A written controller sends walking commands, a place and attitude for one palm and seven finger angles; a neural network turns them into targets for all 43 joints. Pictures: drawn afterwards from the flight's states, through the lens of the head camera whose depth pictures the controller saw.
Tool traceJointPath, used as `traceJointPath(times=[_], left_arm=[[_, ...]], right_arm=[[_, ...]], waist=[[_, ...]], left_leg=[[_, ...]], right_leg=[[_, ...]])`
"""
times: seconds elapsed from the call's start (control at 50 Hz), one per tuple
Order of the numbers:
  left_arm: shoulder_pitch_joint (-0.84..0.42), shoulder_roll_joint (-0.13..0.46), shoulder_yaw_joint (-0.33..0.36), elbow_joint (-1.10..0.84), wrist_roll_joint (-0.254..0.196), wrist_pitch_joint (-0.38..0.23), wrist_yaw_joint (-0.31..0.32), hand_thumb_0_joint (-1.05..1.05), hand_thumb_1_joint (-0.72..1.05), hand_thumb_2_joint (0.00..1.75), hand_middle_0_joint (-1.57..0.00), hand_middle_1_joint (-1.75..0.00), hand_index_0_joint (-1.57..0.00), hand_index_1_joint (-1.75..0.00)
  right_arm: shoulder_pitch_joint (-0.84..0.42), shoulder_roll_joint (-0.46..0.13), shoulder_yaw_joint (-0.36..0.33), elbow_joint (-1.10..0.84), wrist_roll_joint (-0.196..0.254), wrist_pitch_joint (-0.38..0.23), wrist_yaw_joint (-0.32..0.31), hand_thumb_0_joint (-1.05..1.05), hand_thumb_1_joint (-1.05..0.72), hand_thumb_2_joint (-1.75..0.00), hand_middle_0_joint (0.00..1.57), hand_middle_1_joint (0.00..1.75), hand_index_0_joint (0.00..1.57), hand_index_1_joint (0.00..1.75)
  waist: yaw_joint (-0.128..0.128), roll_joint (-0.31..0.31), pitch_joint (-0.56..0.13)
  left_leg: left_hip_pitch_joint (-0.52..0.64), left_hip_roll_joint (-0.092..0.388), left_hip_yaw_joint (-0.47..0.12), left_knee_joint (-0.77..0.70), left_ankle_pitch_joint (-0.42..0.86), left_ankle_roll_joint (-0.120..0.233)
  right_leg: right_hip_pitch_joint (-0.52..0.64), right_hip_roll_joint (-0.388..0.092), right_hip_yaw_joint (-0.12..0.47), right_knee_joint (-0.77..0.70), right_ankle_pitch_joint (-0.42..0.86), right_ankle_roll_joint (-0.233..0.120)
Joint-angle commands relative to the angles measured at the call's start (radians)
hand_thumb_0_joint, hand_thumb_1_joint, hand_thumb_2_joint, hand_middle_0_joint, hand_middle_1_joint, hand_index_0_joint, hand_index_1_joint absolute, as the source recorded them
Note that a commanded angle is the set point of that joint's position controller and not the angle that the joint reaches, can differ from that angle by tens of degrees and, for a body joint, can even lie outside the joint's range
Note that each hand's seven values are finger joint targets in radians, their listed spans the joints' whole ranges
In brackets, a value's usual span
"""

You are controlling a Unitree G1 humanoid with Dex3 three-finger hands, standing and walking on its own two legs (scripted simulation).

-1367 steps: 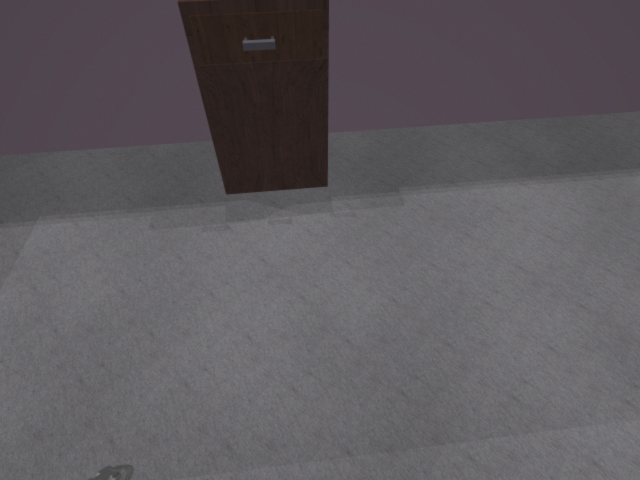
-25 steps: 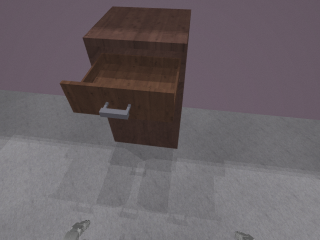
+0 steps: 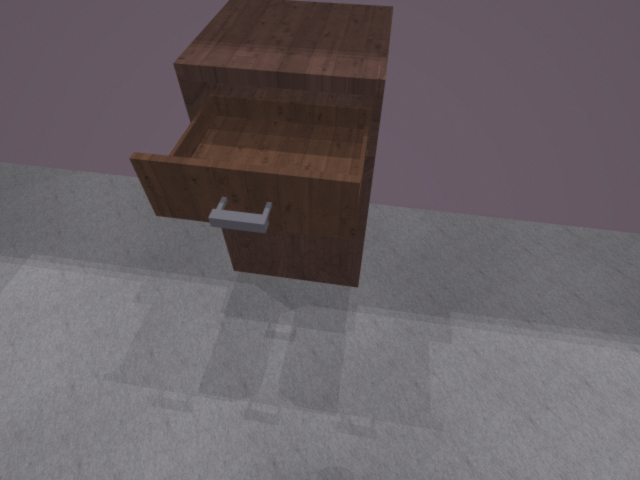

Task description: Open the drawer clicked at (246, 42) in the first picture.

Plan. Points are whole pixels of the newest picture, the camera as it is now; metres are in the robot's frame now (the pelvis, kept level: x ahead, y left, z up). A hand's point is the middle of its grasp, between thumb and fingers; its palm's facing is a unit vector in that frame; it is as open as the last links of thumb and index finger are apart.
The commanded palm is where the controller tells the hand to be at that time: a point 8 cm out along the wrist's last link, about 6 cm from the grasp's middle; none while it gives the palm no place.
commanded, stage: let the arm hang, fingers relaxed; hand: left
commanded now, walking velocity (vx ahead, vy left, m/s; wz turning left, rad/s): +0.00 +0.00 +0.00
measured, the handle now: (242, 212) +0.59 +0.19 -0.07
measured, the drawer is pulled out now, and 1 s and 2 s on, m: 0.30 0.30 0.30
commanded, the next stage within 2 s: look to check the result in 0.38 s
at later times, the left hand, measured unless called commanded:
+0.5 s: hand out of the picture +0.00 +0.16 -0.18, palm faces +0.03 -0.98 -0.18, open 7.4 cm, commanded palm none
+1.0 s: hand out of the picture +0.01 +0.16 -0.17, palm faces +0.03 -0.98 -0.19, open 7.4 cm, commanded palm none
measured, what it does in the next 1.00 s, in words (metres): stands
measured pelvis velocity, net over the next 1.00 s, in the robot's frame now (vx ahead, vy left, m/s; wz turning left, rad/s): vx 0.02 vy -0.01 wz -0.01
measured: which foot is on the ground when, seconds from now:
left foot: down 0.00-1.00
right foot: down 0.00-1.00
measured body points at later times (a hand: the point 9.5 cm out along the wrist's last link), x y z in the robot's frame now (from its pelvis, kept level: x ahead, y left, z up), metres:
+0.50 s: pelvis +0.01 +0.00 +0.00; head +0.02 -0.01 +0.45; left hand +0.00 +0.21 -0.16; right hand -0.01 -0.21 -0.16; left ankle +0.02 +0.11 -0.74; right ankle +0.02 -0.11 -0.74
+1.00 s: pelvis +0.02 -0.01 +0.00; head +0.03 -0.02 +0.45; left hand +0.01 +0.21 -0.16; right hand +0.00 -0.22 -0.17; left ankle +0.02 +0.11 -0.74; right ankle +0.02 -0.11 -0.74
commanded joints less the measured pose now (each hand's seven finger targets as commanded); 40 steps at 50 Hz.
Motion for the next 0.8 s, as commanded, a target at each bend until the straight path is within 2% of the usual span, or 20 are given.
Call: traceJointPath(times=[0.0, 0.04, 0.06, 0.14, 0.18, 0.5, 0.68, 0.72, 0.74, 0.78], left_arm=[[0.057, 0.097, 0.015, -0.031, 0.000, -0.013, 0.013, 0.00, 0.90, 0.90, -0.20, -0.30, -0.20, -0.30], [0.070, 0.091, 0.015, -0.030, 0.001, -0.016, 0.014, 0.00, 0.90, 0.90, -0.20, -0.30, -0.20, -0.30], [0.063, 0.084, 0.015, -0.032, 0.001, -0.015, 0.015, 0.00, 0.90, 0.90, -0.20, -0.30, -0.20, -0.30], [0.071, 0.077, 0.018, -0.038, 0.003, -0.020, 0.016, 0.00, 0.90, 0.90, -0.20, -0.30, -0.20, -0.30], [0.060, 0.075, 0.019, -0.040, 0.002, -0.020, 0.016, 0.00, 0.90, 0.90, -0.20, -0.30, -0.20, -0.30], [0.060, 0.072, 0.018, -0.033, -0.001, -0.027, 0.019, 0.00, 0.90, 0.90, -0.20, -0.30, -0.20, -0.30], [0.056, 0.074, 0.015, -0.029, 0.000, -0.027, 0.019, 0.00, 0.90, 0.90, -0.20, -0.30, -0.20, -0.30], [0.055, 0.075, 0.017, -0.030, -0.001, -0.027, 0.019, 0.00, 0.90, 0.90, -0.20, -0.30, -0.20, -0.30], [0.065, 0.077, 0.016, -0.030, 0.000, -0.030, 0.019, 0.00, 0.90, 0.90, -0.20, -0.30, -0.20, -0.30], [0.052, 0.077, 0.018, -0.033, -0.001, -0.029, 0.019, 0.00, 0.90, 0.90, -0.20, -0.30, -0.20, -0.30]], right_arm=[[0.073, -0.085, -0.024, -0.021, -0.001, -0.019, -0.002, 0.00, -0.90, -0.90, 0.20, 0.30, 0.20, 0.30], [0.068, -0.077, -0.027, -0.024, 0.000, -0.020, -0.002, 0.00, -0.90, -0.90, 0.20, 0.30, 0.20, 0.30], [0.076, -0.073, -0.028, -0.021, -0.002, -0.019, -0.002, 0.00, -0.90, -0.90, 0.20, 0.30, 0.20, 0.30], [0.070, -0.062, -0.031, -0.022, 0.000, -0.023, -0.003, 0.00, -0.90, -0.90, 0.20, 0.30, 0.20, 0.30], [0.081, -0.051, -0.030, -0.017, -0.001, -0.023, -0.003, 0.00, -0.90, -0.90, 0.20, 0.30, 0.20, 0.30], [0.068, -0.059, -0.032, -0.016, 0.002, -0.030, -0.008, 0.00, -0.90, -0.90, 0.20, 0.30, 0.20, 0.30], [0.058, -0.062, -0.032, -0.014, 0.002, -0.024, -0.006, 0.00, -0.90, -0.90, 0.20, 0.30, 0.20, 0.30], [0.055, -0.062, -0.032, -0.014, 0.002, -0.024, -0.007, 0.00, -0.90, -0.90, 0.20, 0.30, 0.20, 0.30], [0.048, -0.067, -0.034, -0.016, 0.003, -0.025, -0.007, 0.00, -0.90, -0.90, 0.20, 0.30, 0.20, 0.30], [0.055, -0.064, -0.032, -0.013, 0.002, -0.026, -0.007, 0.00, -0.90, -0.90, 0.20, 0.30, 0.20, 0.30]], waist=[[-0.003, -0.013, 0.047], [0.002, -0.037, 0.049], [-0.005, -0.032, 0.053], [0.000, -0.013, 0.044], [-0.006, -0.013, 0.051], [-0.009, -0.008, 0.009], [-0.012, -0.016, 0.044], [-0.011, -0.002, 0.036], [-0.008, -0.026, 0.030], [-0.011, -0.018, 0.025]], left_leg=[[-0.035, 0.101, -0.119, -0.115, -0.115, 0.025], [-0.025, 0.099, -0.112, -0.104, -0.097, 0.026], [-0.030, 0.097, -0.116, -0.105, -0.109, 0.025], [-0.017, 0.093, -0.108, -0.094, -0.078, 0.024], [-0.027, 0.093, -0.104, -0.093, -0.070, 0.022], [0.034, 0.100, -0.090, -0.074, 0.044, 0.018], [0.029, 0.098, -0.085, -0.078, 0.011, 0.014], [0.032, 0.098, -0.084, -0.081, 0.010, 0.012], [0.047, 0.101, -0.084, -0.076, 0.020, 0.013], [0.039, 0.102, -0.085, -0.079, 0.029, 0.014]], right_leg=[[-0.056, -0.080, 0.085, -0.085, -0.083, -0.035], [-0.068, -0.081, 0.086, -0.088, -0.082, -0.036], [-0.071, -0.080, 0.086, -0.088, -0.093, -0.034], [-0.078, -0.080, 0.090, -0.078, -0.063, -0.036], [-0.070, -0.084, 0.089, -0.080, -0.052, -0.036], [-0.039, -0.090, 0.092, -0.076, 0.039, -0.035], [-0.058, -0.089, 0.098, -0.095, 0.008, -0.034], [-0.054, -0.088, 0.102, -0.093, 0.010, -0.036], [-0.063, -0.086, 0.100, -0.094, 0.011, -0.035], [-0.045, -0.089, 0.102, -0.094, 0.024, -0.035]])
